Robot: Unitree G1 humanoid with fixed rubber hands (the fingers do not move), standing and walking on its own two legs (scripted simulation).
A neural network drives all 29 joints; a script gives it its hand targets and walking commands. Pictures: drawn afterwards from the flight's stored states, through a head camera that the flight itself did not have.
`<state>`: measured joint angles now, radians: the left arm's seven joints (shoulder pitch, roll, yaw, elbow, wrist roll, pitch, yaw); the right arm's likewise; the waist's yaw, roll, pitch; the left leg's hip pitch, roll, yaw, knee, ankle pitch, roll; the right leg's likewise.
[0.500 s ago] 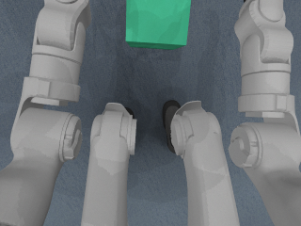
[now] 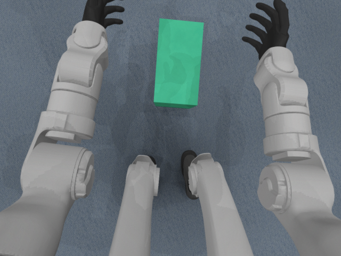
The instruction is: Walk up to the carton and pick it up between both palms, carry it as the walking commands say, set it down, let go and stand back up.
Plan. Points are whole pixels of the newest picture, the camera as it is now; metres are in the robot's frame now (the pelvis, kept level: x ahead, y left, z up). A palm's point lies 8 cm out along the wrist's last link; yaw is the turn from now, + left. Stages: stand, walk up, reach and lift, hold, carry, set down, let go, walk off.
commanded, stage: set down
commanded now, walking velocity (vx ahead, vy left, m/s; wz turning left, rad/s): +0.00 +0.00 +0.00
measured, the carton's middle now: (176, 69) +0.57 -0.02 -0.47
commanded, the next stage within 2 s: let go in 0.36 s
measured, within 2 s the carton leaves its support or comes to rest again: neither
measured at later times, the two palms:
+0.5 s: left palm (78, 32) +0.51 +0.16 -0.03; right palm (291, 52) +0.49 -0.17 -0.03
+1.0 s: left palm out of the picture +0.32 +0.22 +0.10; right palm out of the picture +0.32 -0.20 +0.10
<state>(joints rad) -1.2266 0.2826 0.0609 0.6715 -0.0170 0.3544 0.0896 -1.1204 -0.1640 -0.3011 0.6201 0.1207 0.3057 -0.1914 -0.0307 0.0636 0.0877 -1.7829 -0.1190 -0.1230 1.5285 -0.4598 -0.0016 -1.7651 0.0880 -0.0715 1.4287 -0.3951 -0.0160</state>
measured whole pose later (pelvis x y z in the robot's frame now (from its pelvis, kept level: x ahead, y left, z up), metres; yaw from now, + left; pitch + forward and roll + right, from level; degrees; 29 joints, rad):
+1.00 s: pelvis +0.08 +0.00 +0.18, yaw +5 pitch +19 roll -2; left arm -0.05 0.11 0.10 0.47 0.03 0.07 0.03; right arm 0.02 -0.12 -0.12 0.45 -0.08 0.08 0.08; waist -0.04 0.03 -0.06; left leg -0.71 -0.09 -0.16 0.67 -0.27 0.01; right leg -0.69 0.06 -0.02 0.60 -0.23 -0.02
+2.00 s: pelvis +0.10 -0.03 +0.20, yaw +6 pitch +3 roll +1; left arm 0.24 0.22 0.10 0.65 0.03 0.01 0.01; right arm 0.18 -0.26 -0.09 0.69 -0.06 0.04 0.02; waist -0.04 0.02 -0.11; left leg -0.30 -0.08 -0.15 0.54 -0.28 0.00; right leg -0.33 0.06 -0.01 0.56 -0.28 -0.05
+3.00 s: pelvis +0.08 -0.02 +0.20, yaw +5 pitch +2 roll +0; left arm 0.24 0.25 0.10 0.85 0.03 -0.03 0.02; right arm 0.18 -0.28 -0.09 0.93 -0.06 -0.02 -0.01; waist -0.04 0.02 -0.12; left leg -0.30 -0.08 -0.15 0.52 -0.24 0.01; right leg -0.31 0.06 -0.01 0.50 -0.22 -0.05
